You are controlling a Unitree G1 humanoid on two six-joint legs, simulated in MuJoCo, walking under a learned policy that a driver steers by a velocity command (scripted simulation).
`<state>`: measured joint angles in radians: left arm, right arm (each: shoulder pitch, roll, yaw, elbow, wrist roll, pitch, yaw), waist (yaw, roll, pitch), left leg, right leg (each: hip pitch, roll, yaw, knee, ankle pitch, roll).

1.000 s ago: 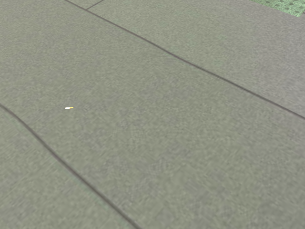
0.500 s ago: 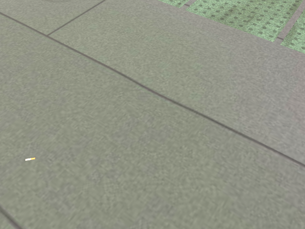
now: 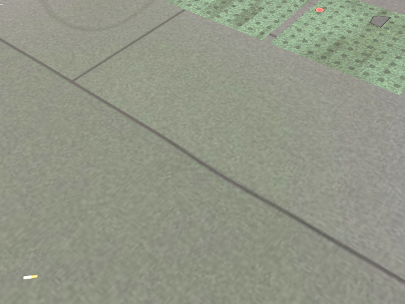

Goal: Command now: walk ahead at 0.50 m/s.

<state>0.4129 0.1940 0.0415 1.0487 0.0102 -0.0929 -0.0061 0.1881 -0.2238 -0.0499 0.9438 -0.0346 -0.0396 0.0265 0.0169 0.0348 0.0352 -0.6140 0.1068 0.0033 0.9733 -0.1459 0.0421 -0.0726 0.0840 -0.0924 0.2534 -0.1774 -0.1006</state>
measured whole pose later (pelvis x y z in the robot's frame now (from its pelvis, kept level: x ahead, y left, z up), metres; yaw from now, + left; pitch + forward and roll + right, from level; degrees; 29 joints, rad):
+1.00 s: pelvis +0.52 +0.01 -0.01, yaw +2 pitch -1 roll +0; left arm 0.18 0.19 0.05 0.97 0.01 -0.08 0.01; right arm 0.31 -0.20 -0.06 1.02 -0.02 -0.05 -0.02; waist -0.02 0.03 0.09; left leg -0.41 0.00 -0.01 1.14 -0.39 0.05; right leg -0.27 0.03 -0.13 0.43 -0.15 -0.09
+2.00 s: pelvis +0.58 +0.00 +0.00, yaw +35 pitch +1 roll +1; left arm 0.21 0.25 0.04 0.77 0.02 0.02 0.05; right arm 0.20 -0.30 -0.10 0.81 -0.03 0.05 0.01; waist -0.02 0.06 0.04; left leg -0.50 -0.14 -0.12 0.95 -0.39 0.01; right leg -0.20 0.02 -0.01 0.43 -0.24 -0.04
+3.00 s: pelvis +0.74 +0.22 -0.02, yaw +55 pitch +0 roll +0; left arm 0.20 0.26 0.04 0.81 0.02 -0.05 -0.02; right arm 0.36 -0.27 -0.02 0.92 -0.02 -0.06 0.01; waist -0.03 0.03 0.06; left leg -0.28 -0.04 -0.05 1.17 -0.33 0.10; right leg -0.34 0.05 -0.10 0.53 -0.19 -0.09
